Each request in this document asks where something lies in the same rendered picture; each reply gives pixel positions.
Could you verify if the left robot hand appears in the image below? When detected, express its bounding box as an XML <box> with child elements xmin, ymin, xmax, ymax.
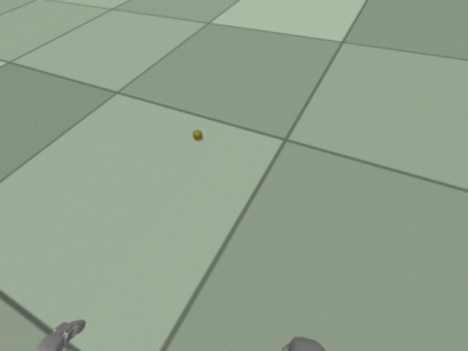
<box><xmin>34</xmin><ymin>320</ymin><xmax>86</xmax><ymax>351</ymax></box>

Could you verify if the ball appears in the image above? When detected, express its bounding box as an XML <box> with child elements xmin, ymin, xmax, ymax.
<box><xmin>193</xmin><ymin>130</ymin><xmax>202</xmax><ymax>140</ymax></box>

